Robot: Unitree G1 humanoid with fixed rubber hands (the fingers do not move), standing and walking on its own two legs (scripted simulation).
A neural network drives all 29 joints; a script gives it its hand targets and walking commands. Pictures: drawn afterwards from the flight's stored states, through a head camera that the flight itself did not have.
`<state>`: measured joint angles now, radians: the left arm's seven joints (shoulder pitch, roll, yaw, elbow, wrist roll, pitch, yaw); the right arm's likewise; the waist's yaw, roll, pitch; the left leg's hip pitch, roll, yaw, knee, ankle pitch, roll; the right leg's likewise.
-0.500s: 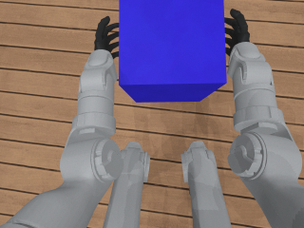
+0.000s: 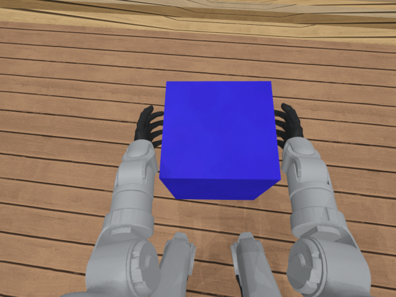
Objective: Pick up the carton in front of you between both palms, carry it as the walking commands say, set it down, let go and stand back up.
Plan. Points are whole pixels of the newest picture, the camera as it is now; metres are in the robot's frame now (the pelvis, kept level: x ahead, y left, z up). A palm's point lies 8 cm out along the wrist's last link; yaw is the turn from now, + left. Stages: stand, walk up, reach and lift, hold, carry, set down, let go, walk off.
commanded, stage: reach and lift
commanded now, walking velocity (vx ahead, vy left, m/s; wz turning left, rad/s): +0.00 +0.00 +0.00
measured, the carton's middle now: (216, 149) +0.45 -0.01 -0.11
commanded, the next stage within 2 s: hold in 1.80 s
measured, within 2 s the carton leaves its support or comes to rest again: neither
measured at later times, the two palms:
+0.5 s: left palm (111, 135) +0.38 +0.15 +0.11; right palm (328, 134) +0.38 -0.15 +0.11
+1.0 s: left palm (74, 132) +0.35 +0.15 +0.19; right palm (368, 133) +0.34 -0.15 +0.19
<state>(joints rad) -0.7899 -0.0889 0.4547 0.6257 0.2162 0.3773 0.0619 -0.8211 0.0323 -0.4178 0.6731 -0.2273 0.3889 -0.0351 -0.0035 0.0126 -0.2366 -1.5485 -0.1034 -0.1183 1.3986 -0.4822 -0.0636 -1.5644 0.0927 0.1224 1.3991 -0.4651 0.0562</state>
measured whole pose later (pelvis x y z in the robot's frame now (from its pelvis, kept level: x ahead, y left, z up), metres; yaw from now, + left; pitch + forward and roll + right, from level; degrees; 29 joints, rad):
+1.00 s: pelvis +0.05 +0.00 +0.17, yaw -1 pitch -3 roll +0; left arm -0.31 -0.16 0.30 0.41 0.30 0.61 -0.01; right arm -0.31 0.16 -0.30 0.41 -0.30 0.62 -0.01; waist 0.00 0.00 -0.03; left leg -0.20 -0.04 -0.15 0.48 -0.24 -0.02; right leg -0.21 0.04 0.15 0.48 -0.22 0.02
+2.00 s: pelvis +0.07 +0.00 +0.18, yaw -1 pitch -6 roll +0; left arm -0.24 -0.15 0.20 0.22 0.26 0.75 0.00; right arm -0.25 0.15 -0.21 0.22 -0.27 0.76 -0.01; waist 0.00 0.00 -0.01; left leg -0.05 -0.03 -0.14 0.35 -0.20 -0.02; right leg -0.06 0.03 0.14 0.35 -0.18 0.02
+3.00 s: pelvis +0.08 +0.01 +0.17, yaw +1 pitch +1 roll +0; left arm -0.21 -0.14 0.15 0.06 0.21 0.84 0.03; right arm -0.20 0.13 -0.17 0.06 -0.20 0.84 -0.03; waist -0.01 -0.01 -0.13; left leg -0.26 0.00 -0.04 0.56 -0.35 -0.01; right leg -0.24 -0.01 0.06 0.52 -0.28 0.02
